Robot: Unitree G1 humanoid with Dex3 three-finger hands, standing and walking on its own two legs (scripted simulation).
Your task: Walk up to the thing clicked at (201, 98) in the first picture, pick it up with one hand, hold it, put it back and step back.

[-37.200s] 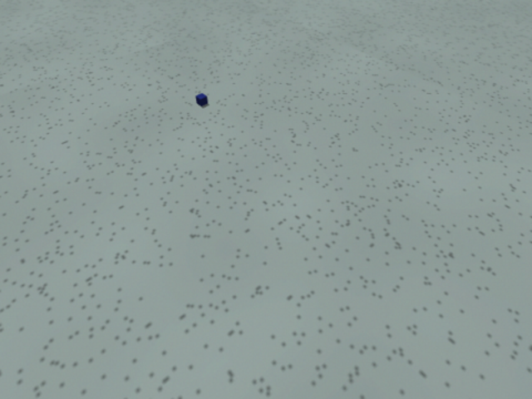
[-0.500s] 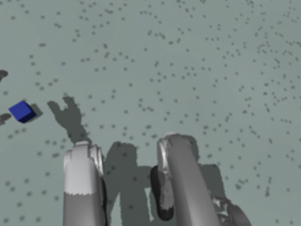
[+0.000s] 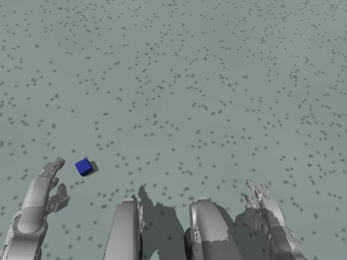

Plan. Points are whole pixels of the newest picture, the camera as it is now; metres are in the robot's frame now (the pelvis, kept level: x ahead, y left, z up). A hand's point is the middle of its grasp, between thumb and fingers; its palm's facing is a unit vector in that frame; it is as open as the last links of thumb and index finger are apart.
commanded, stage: home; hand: left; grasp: from above
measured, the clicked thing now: (84, 167) +0.47 +0.35 -0.55
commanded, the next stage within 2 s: none
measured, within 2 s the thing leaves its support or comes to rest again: neither
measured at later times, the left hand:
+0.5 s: hand (56, 215) +0.22 +0.18 +0.09, palm faces +0.09 -0.98 -0.19, open 7.4 cm
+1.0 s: hand (55, 218) +0.21 +0.18 +0.09, palm faces +0.09 -0.98 -0.19, open 7.6 cm
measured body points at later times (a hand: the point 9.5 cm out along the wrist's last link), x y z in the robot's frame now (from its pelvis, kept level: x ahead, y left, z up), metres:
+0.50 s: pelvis +0.06 +0.00 +0.13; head +0.07 +0.01 +0.58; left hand +0.21 +0.23 +0.11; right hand +0.21 -0.24 +0.07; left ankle +0.07 +0.11 -0.54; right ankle +0.07 -0.14 -0.54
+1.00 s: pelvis +0.06 +0.00 +0.14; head +0.08 +0.00 +0.59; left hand +0.21 +0.23 +0.11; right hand +0.23 -0.24 +0.08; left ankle +0.07 +0.11 -0.54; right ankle +0.07 -0.14 -0.54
